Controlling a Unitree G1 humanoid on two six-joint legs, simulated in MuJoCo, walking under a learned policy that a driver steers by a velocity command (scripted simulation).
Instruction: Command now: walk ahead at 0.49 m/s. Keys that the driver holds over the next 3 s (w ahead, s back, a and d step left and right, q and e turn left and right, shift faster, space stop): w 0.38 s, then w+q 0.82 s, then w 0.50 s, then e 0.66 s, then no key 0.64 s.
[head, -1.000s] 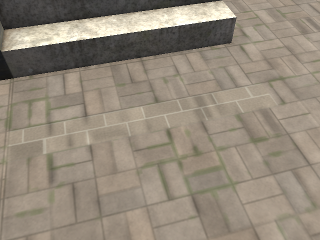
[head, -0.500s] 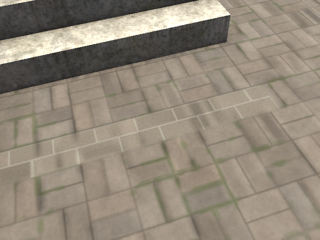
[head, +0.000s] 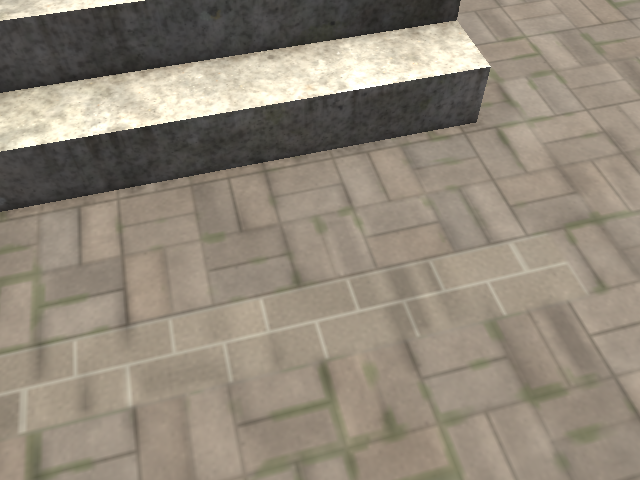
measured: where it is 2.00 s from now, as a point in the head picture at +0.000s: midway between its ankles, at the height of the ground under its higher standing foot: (257, 253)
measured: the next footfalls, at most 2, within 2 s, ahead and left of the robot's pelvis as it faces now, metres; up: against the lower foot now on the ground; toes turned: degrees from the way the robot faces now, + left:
right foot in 0.50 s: +0.45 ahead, -0.12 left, +0.00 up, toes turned -1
left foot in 1.04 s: +0.67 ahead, +0.10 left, +0.00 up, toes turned +25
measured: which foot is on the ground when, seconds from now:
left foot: down 0.00-0.52, up 0.54-1.00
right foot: up 0.00-0.48, down 0.50-1.00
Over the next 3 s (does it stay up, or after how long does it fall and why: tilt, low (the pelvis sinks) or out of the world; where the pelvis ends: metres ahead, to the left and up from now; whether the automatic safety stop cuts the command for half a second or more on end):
stays up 0.91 0.17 0.03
